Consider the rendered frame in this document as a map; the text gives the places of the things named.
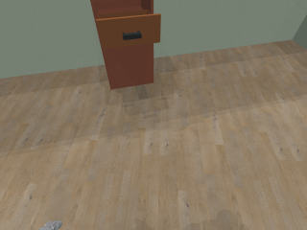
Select drawer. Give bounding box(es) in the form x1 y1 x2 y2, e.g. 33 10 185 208
96 10 161 50

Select handle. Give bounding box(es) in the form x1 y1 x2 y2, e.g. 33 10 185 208
122 31 142 40

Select cabinet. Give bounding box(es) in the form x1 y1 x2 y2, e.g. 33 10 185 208
90 0 154 90

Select robot left hand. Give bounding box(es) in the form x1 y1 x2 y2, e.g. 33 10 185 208
38 220 62 230

